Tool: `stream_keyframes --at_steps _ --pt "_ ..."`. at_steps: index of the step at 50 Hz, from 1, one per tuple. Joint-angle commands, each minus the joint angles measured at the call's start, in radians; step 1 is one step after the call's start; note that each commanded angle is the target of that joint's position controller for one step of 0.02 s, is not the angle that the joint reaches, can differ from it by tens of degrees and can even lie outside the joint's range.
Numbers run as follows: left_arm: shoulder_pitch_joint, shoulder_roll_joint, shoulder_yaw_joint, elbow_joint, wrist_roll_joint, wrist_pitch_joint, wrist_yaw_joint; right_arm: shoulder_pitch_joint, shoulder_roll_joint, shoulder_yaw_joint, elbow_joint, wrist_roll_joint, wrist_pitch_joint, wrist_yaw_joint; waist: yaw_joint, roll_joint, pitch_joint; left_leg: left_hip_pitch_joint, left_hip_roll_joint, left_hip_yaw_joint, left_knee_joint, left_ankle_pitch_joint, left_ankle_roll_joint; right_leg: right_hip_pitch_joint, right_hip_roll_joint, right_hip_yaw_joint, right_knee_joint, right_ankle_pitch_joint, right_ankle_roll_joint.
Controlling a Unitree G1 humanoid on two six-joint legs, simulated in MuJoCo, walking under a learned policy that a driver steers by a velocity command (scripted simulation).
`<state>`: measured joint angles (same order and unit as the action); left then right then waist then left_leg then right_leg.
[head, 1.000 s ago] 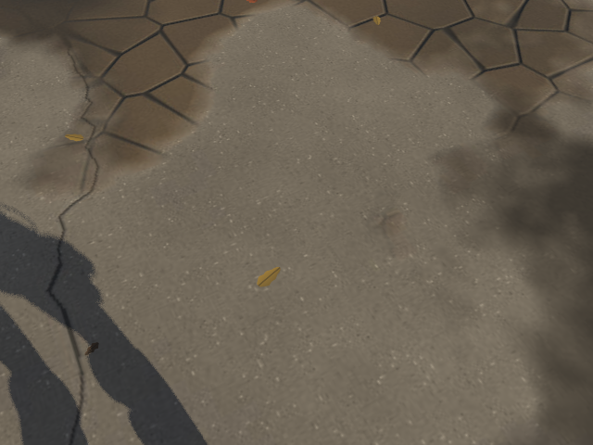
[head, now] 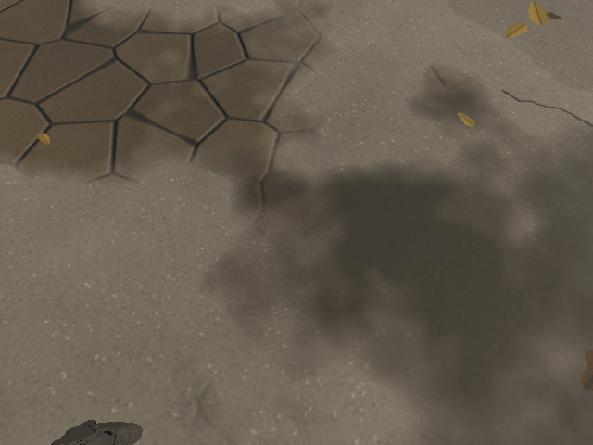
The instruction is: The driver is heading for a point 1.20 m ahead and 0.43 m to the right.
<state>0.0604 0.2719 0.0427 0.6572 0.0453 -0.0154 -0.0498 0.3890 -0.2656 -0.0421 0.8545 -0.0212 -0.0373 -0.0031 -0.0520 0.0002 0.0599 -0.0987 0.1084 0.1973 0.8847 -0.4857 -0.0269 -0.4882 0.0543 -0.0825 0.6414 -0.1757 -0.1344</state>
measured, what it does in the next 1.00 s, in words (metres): walks ahead, turning right: left foot, then right foot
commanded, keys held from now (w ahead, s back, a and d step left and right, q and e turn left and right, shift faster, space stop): w+e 1.00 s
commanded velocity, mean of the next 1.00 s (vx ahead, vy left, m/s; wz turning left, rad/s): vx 0.50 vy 0.00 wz -0.60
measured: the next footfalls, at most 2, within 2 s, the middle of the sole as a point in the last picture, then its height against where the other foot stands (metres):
left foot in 0.48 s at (272, 435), level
right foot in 1.00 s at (412, 363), level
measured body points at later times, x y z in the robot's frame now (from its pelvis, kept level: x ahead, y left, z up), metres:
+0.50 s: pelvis +0.28 +0.01 +0.01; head +0.31 +0.00 +0.45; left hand +0.34 +0.29 -0.12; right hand +0.44 -0.28 -0.07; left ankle +0.42 +0.08 -0.72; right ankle +0.10 -0.05 -0.70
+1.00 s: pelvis +0.51 -0.11 +0.00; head +0.54 -0.14 +0.45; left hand +0.84 -0.06 -0.07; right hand +0.34 -0.32 -0.13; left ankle +0.43 +0.08 -0.71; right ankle +0.57 -0.23 -0.71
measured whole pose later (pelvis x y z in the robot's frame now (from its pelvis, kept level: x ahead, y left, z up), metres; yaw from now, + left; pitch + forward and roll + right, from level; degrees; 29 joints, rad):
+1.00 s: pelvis +0.51 -0.11 +0.00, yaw -36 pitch +2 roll +1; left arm 0.02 0.26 0.03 0.65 0.05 -0.01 -0.07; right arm 0.42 -0.27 -0.04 0.87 -0.02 -0.05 -0.01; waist -0.07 -0.01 0.06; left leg 0.06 0.07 0.29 0.45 -0.47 -0.04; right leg -0.49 0.02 -0.08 0.58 -0.19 -0.14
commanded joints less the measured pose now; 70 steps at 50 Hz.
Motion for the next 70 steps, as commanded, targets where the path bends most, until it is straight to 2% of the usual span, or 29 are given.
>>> stream_keyframes --at_steps 1,3,5,10,18,21,23,24,25,26,27,28,30,35,41,45,47,49,50,51,52,53,54,55,56,58,60,63,70 --pt "0.339 0.264 0.091 0.031 -0.031 0.008 0.039 -0.141 -0.138 -0.026 -0.188 0.001 -0.030 0.012 0.172 -0.075 -0.264 -0.707 -0.049 -0.222 0.539 0.045 0.014 0.771 -0.373 0.684 -0.328 0.047 -0.242" --pt "0.256 0.170 0.065 0.044 -0.036 -0.003 0.049 -0.120 -0.116 -0.015 -0.165 -0.001 -0.039 0.008 0.080 -0.001 -0.101 -0.597 0.013 -0.219 0.357 0.140 0.016 0.505 -0.276 0.478 -0.345 0.273 -0.170" --pt "0.203 0.131 0.048 0.036 -0.043 -0.017 0.048 -0.066 -0.114 -0.014 -0.150 -0.027 -0.004 0.012 0.022 -0.022 -0.099 -0.480 0.022 -0.223 0.283 0.138 -0.004 0.378 -0.212 0.392 -0.374 0.361 -0.151" --pt "0.282 0.160 0.058 0.067 -0.041 -0.038 0.040 -0.185 -0.083 -0.008 -0.189 -0.027 0.025 0.022 0.046 -0.030 -0.050 -0.539 0.008 -0.199 0.102 0.275 -0.034 0.314 -0.163 0.378 -0.438 0.260 -0.147" --pt "0.419 0.174 0.064 0.105 -0.034 -0.038 0.051 -0.442 -0.083 0.004 -0.270 -0.011 0.002 0.031 0.145 -0.058 -0.019 -0.569 -0.064 -0.209 -0.213 0.438 -0.020 0.460 -0.167 0.439 -0.355 0.353 -0.105" --pt "0.380 0.194 0.068 0.096 -0.030 -0.037 0.060 -0.393 -0.107 -0.002 -0.269 -0.006 -0.009 0.025 0.104 -0.079 -0.025 -0.407 -0.096 -0.222 -0.315 0.379 0.011 0.440 -0.177 0.478 -0.295 0.409 -0.060" --pt "0.325 0.207 0.069 0.088 -0.032 -0.042 0.054 -0.207 -0.144 -0.021 -0.213 -0.006 -0.021 0.006 0.010 -0.059 -0.095 -0.120 -0.142 -0.197 -0.392 0.328 0.045 0.366 -0.126 0.458 -0.122 0.539 -0.014" --pt "0.319 0.177 0.060 0.084 -0.042 -0.050 0.044 -0.070 -0.191 -0.036 -0.188 -0.019 -0.035 -0.007 -0.055 0.009 -0.188 0.099 -0.048 -0.280 -0.431 0.289 0.082 0.275 -0.055 0.398 0.100 0.455 0.014" --pt "0.358 0.080 0.035 0.050 -0.063 -0.057 0.044 0.061 -0.272 -0.054 -0.193 -0.043 -0.036 -0.024 -0.078 0.159 -0.344 0.348 0.231 -0.603 -0.485 0.056 0.143 0.084 0.039 0.283 0.407 0.034 0.045" --pt "0.419 0.099 0.034 0.025 -0.049 -0.051 0.045 0.004 -0.302 -0.064 -0.189 -0.029 -0.022 -0.020 0.001 0.343 -0.375 0.367 0.351 -1.005 -0.621 0.009 0.226 -0.116 0.103 0.215 0.557 -0.375 0.054" --pt "0.390 0.146 0.041 0.068 -0.022 -0.032 0.052 -0.079 -0.200 -0.046 -0.206 -0.019 -0.013 -0.015 0.026 0.139 -0.211 0.222 0.318 -0.900 -0.619 -0.086 0.223 -0.169 0.007 0.224 0.627 -0.292 0.051" --pt "0.325 0.142 0.040 0.071 -0.016 -0.026 0.039 -0.124 -0.128 -0.028 -0.207 -0.011 -0.013 -0.010 0.024 0.040 -0.110 0.100 0.262 -0.736 -0.632 -0.027 0.208 -0.149 -0.023 0.206 0.601 -0.215 0.056" --pt "0.286 0.113 0.037 0.062 -0.009 -0.010 0.021 -0.137 -0.094 -0.016 -0.181 -0.010 -0.023 -0.010 0.049 0.084 -0.039 -0.020 0.179 -0.505 -0.672 0.204 0.172 -0.108 -0.075 0.183 0.524 -0.167 0.071" --pt "0.197 0.083 0.026 0.026 -0.007 0.016 -0.008 -0.081 -0.111 -0.026 -0.130 0.006 -0.062 0.007 0.055 0.095 -0.036 -0.008 0.165 -0.288 -0.717 0.507 0.186 -0.175 -0.098 0.157 0.491 -0.054 0.092" --pt "-0.008 0.040 0.001 -0.041 -0.013 0.007 -0.032 -0.039 -0.120 -0.031 -0.088 0.005 -0.057 0.007 0.018 0.090 0.004 0.015 0.122 -0.084 -0.723 0.596 0.158 -0.164 -0.109 0.070 0.181 0.148 0.096" --pt "-0.093 0.046 -0.002 -0.074 -0.004 0.009 -0.040 0.016 -0.154 -0.040 -0.054 0.005 -0.044 -0.004 -0.002 0.088 0.026 0.102 0.157 -0.030 -0.687 0.691 0.137 -0.109 -0.092 -0.003 0.028 0.077 0.053" --pt "-0.076 0.058 0.005 -0.074 0.004 0.010 -0.030 0.031 -0.180 -0.044 -0.038 0.003 -0.030 -0.011 0.015 0.099 0.000 0.159 0.166 0.010 -0.575 0.966 0.123 -0.037 -0.040 -0.042 -0.015 -0.028 0.017" --pt "0.087 0.089 0.024 -0.029 0.010 0.000 -0.014 0.034 -0.208 -0.047 -0.033 0.004 -0.012 -0.016 0.091 0.099 -0.108 0.159 0.164 0.043 -0.292 1.183 0.115 0.167 0.042 -0.058 -0.070 -0.101 -0.035" --pt "0.265 0.125 0.046 0.030 0.017 -0.007 0.001 0.020 -0.204 -0.043 -0.047 0.004 -0.007 -0.016 0.172 0.047 -0.209 0.030 0.142 0.063 -0.044 1.046 0.088 0.411 0.043 -0.009 -0.133 -0.079 -0.070" --pt "0.342 0.240 0.079 0.036 0.019 -0.004 0.018 0.054 -0.112 -0.019 -0.111 0.014 -0.012 -0.001 0.167 -0.147 -0.339 -0.340 0.060 0.061 0.302 0.464 0.036 0.747 -0.240 0.408 -0.173 -0.265 -0.169" --pt "0.333 0.299 0.093 0.008 -0.022 0.005 0.026 -0.015 -0.124 -0.024 -0.170 0.000 -0.016 0.008 0.156 -0.210 -0.408 -0.589 -0.115 -0.094 0.534 -0.077 -0.003 0.837 -0.413 0.871 -0.328 -0.146 -0.265" --pt "0.340 0.271 0.089 0.029 -0.032 0.011 0.036 -0.129 -0.157 -0.030 -0.192 -0.005 -0.020 0.010 0.181 -0.076 -0.290 -0.689 -0.057 -0.210 0.539 0.017 0.007 0.787 -0.370 0.715 -0.335 -0.001 -0.242" --pt "0.298 0.213 0.074 0.049 -0.036 0.006 0.046 -0.121 -0.125 -0.016 -0.184 0.008 -0.030 0.012 0.134 -0.045 -0.172 -0.666 -0.012 -0.205 0.456 0.108 0.016 0.647 -0.347 0.564 -0.335 0.135 -0.214" --pt "0.254 0.159 0.057 0.053 -0.034 -0.002 0.049 -0.094 -0.115 -0.013 -0.160 0.006 -0.031 0.011 0.082 -0.004 -0.107 -0.590 0.019 -0.205 0.351 0.137 0.019 0.519 -0.289 0.465 -0.349 0.251 -0.164" --pt "0.217 0.130 0.046 0.055 -0.038 -0.011 0.052 -0.069 -0.112 -0.013 -0.150 -0.011 -0.017 0.012 0.041 -0.011 -0.082 -0.517 0.032 -0.210 0.296 0.140 0.013 0.426 -0.244 0.400 -0.365 0.319 -0.138" --pt "0.202 0.104 0.033 0.059 -0.040 -0.034 0.045 -0.020 -0.103 -0.011 -0.123 -0.027 0.014 0.022 0.013 -0.032 -0.102 -0.431 0.029 -0.195 0.250 0.162 0.002 0.353 -0.204 0.335 -0.399 0.381 -0.129" --pt "0.240 0.118 0.036 0.088 -0.042 -0.047 0.040 -0.046 -0.085 -0.010 -0.123 -0.023 0.024 0.031 0.016 -0.033 -0.083 -0.448 0.025 -0.182 0.185 0.227 -0.004 0.332 -0.186 0.303 -0.444 0.356 -0.126" --pt "0.301 0.123 0.036 0.123 -0.043 -0.053 0.038 -0.170 -0.080 -0.011 -0.152 -0.019 0.025 0.033 0.056 -0.036 -0.021 -0.546 0.032 -0.180 0.058 0.350 -0.008 0.367 -0.181 0.293 -0.489 0.311 -0.104" --pt "0.403 0.122 0.028 0.188 -0.033 -0.063 0.048 -0.368 -0.065 -0.002 -0.202 -0.008 0.012 0.039 0.124 -0.048 0.019 -0.609 -0.016 -0.149 -0.187 0.487 0.029 0.539 -0.202 0.245 -0.480 0.406 -0.070"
